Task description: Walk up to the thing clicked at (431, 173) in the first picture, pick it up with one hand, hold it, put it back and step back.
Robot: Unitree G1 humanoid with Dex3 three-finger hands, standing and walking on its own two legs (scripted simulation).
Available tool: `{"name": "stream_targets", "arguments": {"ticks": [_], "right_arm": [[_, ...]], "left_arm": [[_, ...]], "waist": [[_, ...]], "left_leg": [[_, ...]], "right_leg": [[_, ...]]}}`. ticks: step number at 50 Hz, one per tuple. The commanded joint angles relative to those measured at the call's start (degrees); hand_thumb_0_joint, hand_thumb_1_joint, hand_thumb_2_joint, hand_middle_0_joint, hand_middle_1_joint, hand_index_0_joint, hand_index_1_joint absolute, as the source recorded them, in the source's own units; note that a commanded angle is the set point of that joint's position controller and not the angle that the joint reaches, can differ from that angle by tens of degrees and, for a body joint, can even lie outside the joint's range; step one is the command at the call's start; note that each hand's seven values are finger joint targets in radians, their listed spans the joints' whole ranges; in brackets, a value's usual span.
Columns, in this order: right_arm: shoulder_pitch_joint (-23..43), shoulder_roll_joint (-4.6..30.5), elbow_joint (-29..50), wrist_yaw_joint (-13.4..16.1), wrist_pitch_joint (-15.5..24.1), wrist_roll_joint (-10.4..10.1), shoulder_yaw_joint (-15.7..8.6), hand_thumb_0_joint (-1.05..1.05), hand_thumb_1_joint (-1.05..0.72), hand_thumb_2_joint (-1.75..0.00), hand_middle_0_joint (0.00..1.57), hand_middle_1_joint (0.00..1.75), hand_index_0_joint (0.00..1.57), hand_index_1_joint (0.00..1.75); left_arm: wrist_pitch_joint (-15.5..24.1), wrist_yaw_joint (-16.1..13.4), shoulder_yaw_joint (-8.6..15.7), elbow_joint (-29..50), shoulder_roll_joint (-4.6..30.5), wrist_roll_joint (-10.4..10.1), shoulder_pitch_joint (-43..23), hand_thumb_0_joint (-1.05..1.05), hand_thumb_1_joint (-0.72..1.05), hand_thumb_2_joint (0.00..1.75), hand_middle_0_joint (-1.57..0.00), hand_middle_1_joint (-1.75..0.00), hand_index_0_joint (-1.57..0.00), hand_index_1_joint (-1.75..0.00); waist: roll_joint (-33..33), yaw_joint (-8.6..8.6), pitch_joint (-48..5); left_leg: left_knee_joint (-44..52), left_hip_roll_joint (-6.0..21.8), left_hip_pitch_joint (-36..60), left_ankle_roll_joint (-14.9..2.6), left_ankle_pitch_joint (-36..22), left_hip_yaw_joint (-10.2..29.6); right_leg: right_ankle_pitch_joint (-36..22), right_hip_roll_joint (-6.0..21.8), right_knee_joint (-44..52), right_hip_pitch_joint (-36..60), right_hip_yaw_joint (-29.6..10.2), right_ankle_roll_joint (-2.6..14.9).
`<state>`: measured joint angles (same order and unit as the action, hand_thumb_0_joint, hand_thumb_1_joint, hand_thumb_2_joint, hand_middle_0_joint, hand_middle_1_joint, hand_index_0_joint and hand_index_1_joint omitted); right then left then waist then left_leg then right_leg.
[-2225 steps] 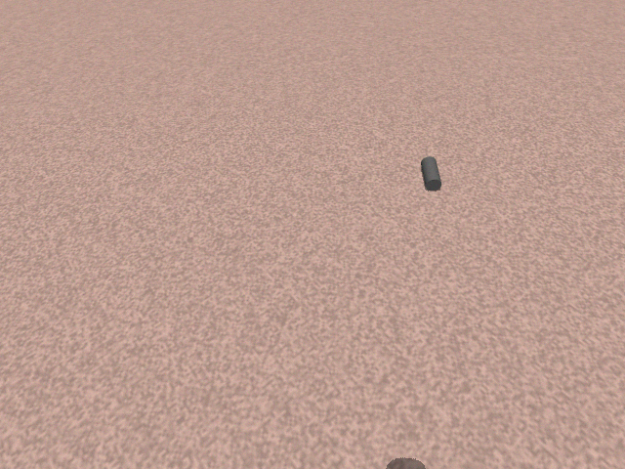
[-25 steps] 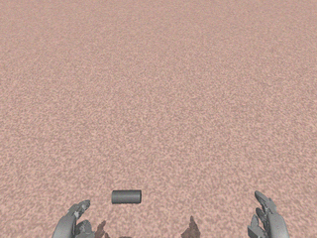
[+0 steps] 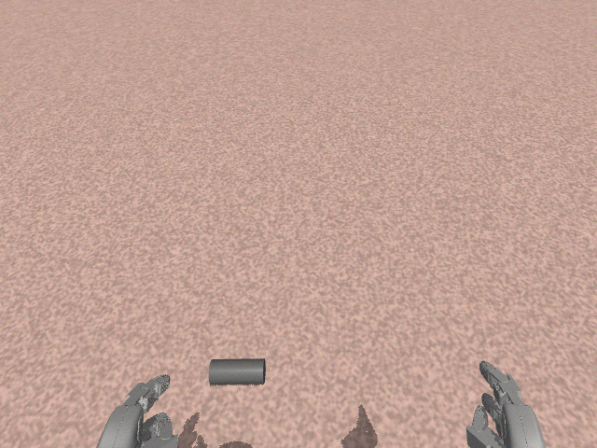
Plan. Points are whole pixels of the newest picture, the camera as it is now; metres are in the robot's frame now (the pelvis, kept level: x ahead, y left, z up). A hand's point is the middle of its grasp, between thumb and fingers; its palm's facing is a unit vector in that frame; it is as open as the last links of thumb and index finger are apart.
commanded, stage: home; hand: left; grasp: from above
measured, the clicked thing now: (237, 371) +0.46 +0.22 -0.68
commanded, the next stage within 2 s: stand in 0.52 s
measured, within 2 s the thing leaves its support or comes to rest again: neither
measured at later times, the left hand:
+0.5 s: hand out of the picture +0.15 +0.18 -0.05, palm faces +0.04 -0.98 -0.20, open 7.4 cm
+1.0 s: hand out of the picture +0.07 +0.25 -0.10, palm faces +0.05 -0.94 -0.34, open 7.4 cm
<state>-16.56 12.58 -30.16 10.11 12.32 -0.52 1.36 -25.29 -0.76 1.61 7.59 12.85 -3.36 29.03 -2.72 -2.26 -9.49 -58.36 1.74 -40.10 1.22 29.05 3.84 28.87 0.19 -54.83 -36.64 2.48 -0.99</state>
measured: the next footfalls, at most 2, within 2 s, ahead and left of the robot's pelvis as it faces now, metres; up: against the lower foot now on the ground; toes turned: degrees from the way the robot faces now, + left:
none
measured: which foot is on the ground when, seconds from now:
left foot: down 0.00-1.00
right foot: down 0.00-1.00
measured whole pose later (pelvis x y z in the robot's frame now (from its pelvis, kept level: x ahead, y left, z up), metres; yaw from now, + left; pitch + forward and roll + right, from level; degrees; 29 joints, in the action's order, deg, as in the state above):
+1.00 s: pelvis -0.02 +0.01 +0.04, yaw +0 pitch -1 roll +0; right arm -11.5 16.8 -52.3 0.8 1.0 2.8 -3.0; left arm -2.4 -1.8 2.9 -46.1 16.6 2.3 13.5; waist 0.1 1.2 2.2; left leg -40.3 -0.9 -19.2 -0.3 19.8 1.6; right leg 21.2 3.0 -39.9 -17.4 0.7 -2.0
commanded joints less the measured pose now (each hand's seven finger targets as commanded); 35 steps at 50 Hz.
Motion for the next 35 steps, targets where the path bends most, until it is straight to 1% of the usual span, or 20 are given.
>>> {"name": "stream_targets", "arguments": {"ticks": [1, 7, 9, 10, 11, 13, 14, 15, 21, 22, 24, 25, 26, 27, 30, 31, 32, 33, 34, 35], "right_arm": [[3.3, 7.2, 9.0, 0.6, 3.3, 0.2, -2.9, 0.0, -0.9, -0.9, 0.2, 0.3, 0.2, 0.3], [3.6, 7.2, 9.1, 0.6, 3.4, 0.2, -2.8, 0.0, -0.9, -0.9, 0.2, 0.3, 0.2, 0.3], [3.9, 7.4, 9.6, 0.5, 3.4, 0.1, -2.9, 0.0, -0.9, -0.9, 0.2, 0.3, 0.2, 0.3], [3.4, 7.5, 8.8, 0.5, 3.2, 0.1, -3.0, 0.0, -0.9, -0.9, 0.2, 0.3, 0.2, 0.3], [4.1, 7.3, 9.9, 0.4, 3.4, 0.2, -2.9, 0.0, -0.9, -0.9, 0.2, 0.3, 0.2, 0.3], [3.5, 7.2, 9.0, 0.5, 3.2, 0.1, -3.0, 0.0, -0.9, -0.9, 0.2, 0.3, 0.2, 0.3], [3.8, 7.0, 10.1, 0.5, 3.2, 0.1, -2.8, 0.0, -0.9, -0.9, 0.2, 0.3, 0.2, 0.3], [3.6, 7.2, 9.9, 0.5, 3.2, 0.0, -3.0, 0.0, -0.9, -0.9, 0.2, 0.3, 0.2, 0.3], [3.6, 7.4, 9.1, 0.4, 3.2, 0.1, -3.1, 0.0, -0.9, -0.9, 0.2, 0.3, 0.2, 0.3], [4.2, 7.3, 10.2, 0.4, 3.3, 0.0, -2.9, 0.0, -0.9, -0.9, 0.2, 0.3, 0.2, 0.3], [3.6, 7.5, 9.7, 0.5, 3.3, 0.0, -3.0, 0.0, -0.9, -0.9, 0.2, 0.3, 0.2, 0.3], [4.2, 7.0, 10.4, 0.5, 3.4, -0.1, -2.8, 0.0, -0.9, -0.9, 0.2, 0.3, 0.2, 0.3], [3.6, 7.2, 9.5, 0.6, 3.4, 0.0, -3.0, 0.0, -0.9, -0.9, 0.2, 0.3, 0.2, 0.3], [3.9, 7.3, 10.0, 0.6, 3.5, -0.1, -2.8, 0.0, -0.9, -0.9, 0.2, 0.3, 0.2, 0.3], [3.7, 7.2, 9.8, 0.6, 3.5, -0.1, -2.9, 0.0, -0.9, -0.9, 0.2, 0.3, 0.2, 0.3], [7.7, 13.0, -5.2, -2.8, -2.5, 7.1, -4.7, 0.0, -0.9, -0.9, 0.2, 0.3, 0.2, 0.3], [6.5, 13.5, -5.5, -4.3, -4.5, 7.2, -5.8, 0.0, -0.9, -0.9, 0.2, 0.3, 0.2, 0.3], [6.5, 13.6, -5.6, -5.3, -5.4, 7.2, -5.5, 0.0, -0.9, -0.9, 0.2, 0.3, 0.2, 0.3], [6.1, 13.7, -5.0, -6.0, -6.0, 7.3, -5.4, 0.0, -0.9, -0.9, 0.2, 0.3, 0.2, 0.3], [6.8, 13.2, -5.9, -6.8, -6.3, 6.2, -5.3, 0.0, -0.9, -0.9, 0.2, 0.3, 0.2, 0.3]], "left_arm": [[2.6, -0.8, 3.9, 10.0, 5.9, 0.4, -0.6, 0.0, 0.9, 0.9, -0.2, -0.3, -0.2, -0.3], [2.3, -0.7, 3.6, 10.0, 6.0, 0.5, -1.1, 0.0, 0.9, 0.9, -0.2, -0.3, -0.2, -0.3], [2.6, -0.6, 3.8, 12.9, 6.7, 0.4, -2.0, 0.0, 0.9, 0.9, -0.2, -0.3, -0.2, -0.3], [2.2, -0.6, 3.8, 10.1, 6.1, 0.5, 0.0, 0.0, 0.9, 0.9, -0.2, -0.3, -0.2, -0.3], [2.5, -0.7, 3.4, 12.6, 6.0, 0.5, -1.8, 0.0, 0.9, 0.9, -0.2, -0.3, -0.2, -0.3], [2.1, -0.9, 3.9, 9.0, 5.8, 0.5, 0.3, 0.0, 0.9, 0.9, -0.2, -0.3, -0.2, -0.3], [2.4, -0.9, 3.7, 12.5, 6.2, 0.3, -1.2, 0.0, 0.9, 0.9, -0.2, -0.3, -0.2, -0.3], [2.4, -0.9, 3.9, 11.6, 6.2, 0.5, -1.1, 0.0, 0.9, 0.9, -0.2, -0.3, -0.2, -0.3], [2.1, -0.8, 3.5, 9.7, 5.8, 0.5, -0.7, 0.0, 0.9, 0.9, -0.2, -0.3, -0.2, -0.3], [2.3, -0.7, 3.7, 12.8, 6.5, 0.4, -2.1, 0.0, 0.9, 0.9, -0.2, -0.3, -0.2, -0.3], [2.1, -0.7, 3.7, 10.4, 6.2, 0.4, -0.5, 0.0, 0.9, 0.9, -0.2, -0.3, -0.2, -0.3], [2.5, -0.7, 3.5, 13.5, 6.2, 0.3, -2.2, 0.0, 0.9, 0.9, -0.2, -0.3, -0.2, -0.3], [2.1, -0.8, 4.0, 11.0, 6.4, 0.3, -0.2, 0.0, 0.9, 0.9, -0.2, -0.3, -0.2, -0.3], [2.2, -0.8, 3.2, 12.6, 6.1, 0.3, -1.7, 0.0, 0.9, 0.9, -0.2, -0.3, -0.2, -0.3], [2.2, -0.9, 3.7, 10.5, 5.9, 0.4, -0.2, 0.0, 0.9, 0.9, -0.2, -0.3, -0.2, -0.3], [14.2, -3.0, 3.4, -9.6, 10.9, 7.1, -17.3, 0.0, 0.9, 0.9, -0.2, -0.3, -0.2, -0.3], [18.0, -2.7, 4.7, -19.0, 12.5, 7.7, -13.5, 0.0, 0.9, 0.9, -0.2, -0.3, -0.2, -0.3], [19.9, -2.4, 4.5, -21.1, 12.4, 7.8, -12.9, 0.0, 0.9, 0.9, -0.2, -0.3, -0.2, -0.3], [21.0, -2.0, 3.9, -22.5, 12.1, 7.6, -13.6, 0.0, 0.9, 0.9, -0.2, -0.3, -0.2, -0.3], [22.0, -1.8, 3.4, -24.8, 12.1, 7.3, -13.6, 0.0, 0.9, 0.9, -0.2, -0.3, -0.2, -0.3]], "waist": [[0.9, -0.29, -5.4], [1.0, -0.52, -3.4], [-1.2, 0.25, -4.9], [-0.8, -0.03, -4.3], [-0.7, -0.12, -5.1], [1.2, -0.04, -4.0], [0.7, 0.0, -5.4], [0.6, -0.26, -6.0], [-0.1, -0.31, -2.9], [-1.0, 0.12, -3.9], [0.6, -0.38, -3.4], [-0.3, -0.03, -4.4], [0.1, -0.02, -4.8], [0.1, -0.32, -4.2], [0.9, -0.19, -4.4], [3.9, 4.85, 8.2], [6.3, 3.59, 3.6], [5.6, 3.19, 2.8], [3.6, 2.53, 5.0], [1.1, 3.55, 3.8]], "left_leg": [[7.7, -1.4, 6.9, -1.8, -18.9, -1.6], [8.4, -1.6, 5.8, -2.01, -14.6, -1.7], [9.1, -1.4, 6.7, -1.71, -15.3, -1.5], [9.4, -1.2, 7.0, -1.61, -15.0, -1.0], [9.4, -1.1, 6.8, -1.62, -15.3, -0.8], [8.6, -1.4, 5.7, -1.88, -15.1, -1.3], [8.0, -1.6, 6.4, -1.96, -16.6, -1.7], [8.0, -1.5, 6.6, -1.93, -17.0, -1.8], [10.0, -1.2, 4.9, -1.76, -10.2, -0.8], [10.0, -1.3, 5.1, -1.76, -10.5, -0.9], [9.5, -1.4, 5.0, -1.98, -10.3, -1.3], [9.2, -1.5, 5.4, -1.86, -11.9, -1.6], [8.6, -1.6, 5.6, -1.94, -12.9, -1.7], [9.1, -1.4, 5.8, -1.92, -12.7, -1.5], [8.6, -1.3, 5.7, -1.86, -14.0, -1.4], [13.5, -0.2, 5.3, -4.65, -23.1, 0.7], [14.2, -0.7, 9.2, -5.06, -22.4, -0.8], [14.8, -0.2, 11.9, -5.44, -23.3, -0.2], [16.2, -0.1, 12.1, -5.22, -22.7, 1.1], [17.4, 0.1, 14.7, -5.47, -22.2, 2.3]], "right_leg": [[-18.1, -1.4, 8.2, 3.1, 1.1, 0.52], [-14.4, -1.3, 9.2, 1.8, 1.0, 0.45], [-14.3, -1.4, 8.6, 2.1, 1.2, 0.83], [-13.8, -1.6, 8.3, 1.8, 1.5, 0.91], [-14.1, -1.7, 8.2, 2.1, 1.7, 0.92], [-14.2, -1.5, 8.7, 2.5, 1.3, 0.74], [-16.1, -1.3, 8.9, 3.0, 1.0, 0.61], [-16.4, -1.4, 8.5, 3.0, 0.9, 0.65], [-9.8, -1.7, 8.8, 0.8, 1.7, 0.95], [-10.0, -1.6, 8.9, 1.0, 1.6, 0.97], [-9.8, -1.6, 9.2, 0.9, 1.3, 0.83], [-11.3, -1.4, 9.1, 1.7, 1.2, 0.85], [-12.3, -1.3, 9.1, 1.9, 1.0, 0.74], [-12.1, -1.5, 8.8, 1.5, 1.3, 0.81], [-13.1, -1.6, 8.7, 1.9, 1.4, 0.83], [-13.4, 3.5, 11.7, 14.1, -3.2, 2.56], [-12.0, 4.3, 12.5, 15.2, -6.5, 4.77], [-13.3, 4.5, 12.5, 14.0, -7.9, 5.42], [-13.6, 3.1, 12.9, 12.1, -6.5, 5.1], [-14.7, 3.4, 12.5, 14.3, -5.9, 4.48]]}}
